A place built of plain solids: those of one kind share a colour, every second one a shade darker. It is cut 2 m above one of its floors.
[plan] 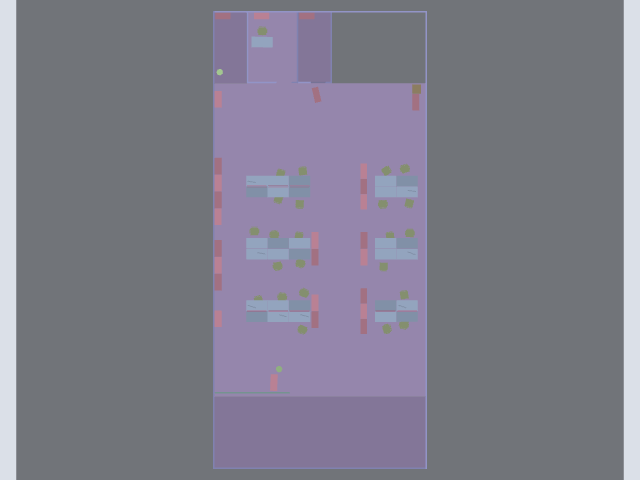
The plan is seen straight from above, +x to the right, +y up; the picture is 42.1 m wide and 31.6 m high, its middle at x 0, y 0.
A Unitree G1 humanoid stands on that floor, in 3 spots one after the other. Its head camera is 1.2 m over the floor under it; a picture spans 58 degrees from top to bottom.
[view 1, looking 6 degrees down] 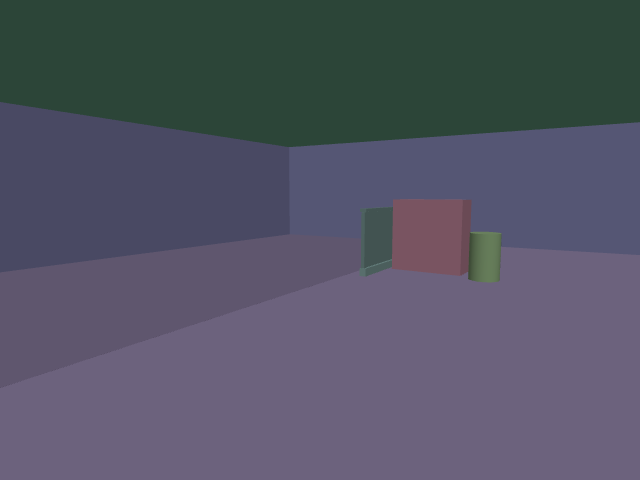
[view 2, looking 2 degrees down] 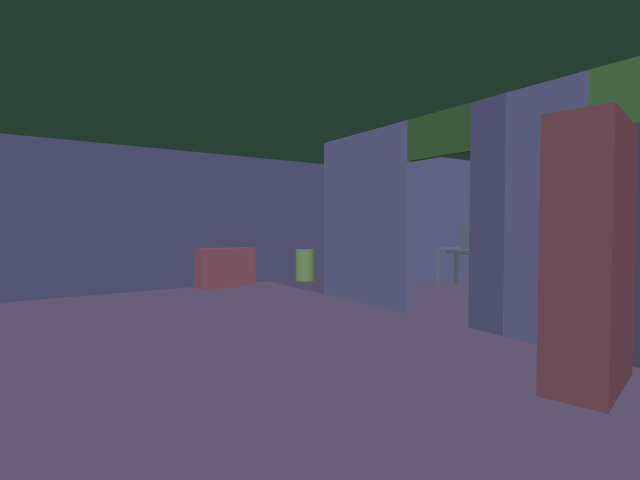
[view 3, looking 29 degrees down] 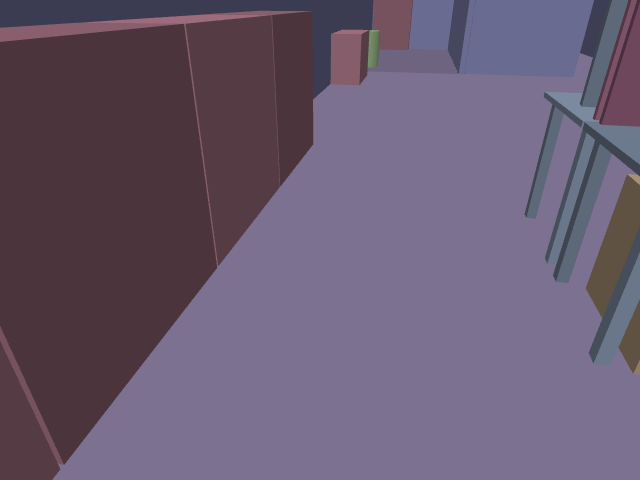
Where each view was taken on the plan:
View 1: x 3.67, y -7.26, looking -148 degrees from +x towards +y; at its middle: floor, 11.49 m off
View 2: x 1.31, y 6.10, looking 146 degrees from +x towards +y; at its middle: wall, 9.98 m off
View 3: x -5.57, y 1.48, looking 102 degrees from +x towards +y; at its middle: floor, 2.48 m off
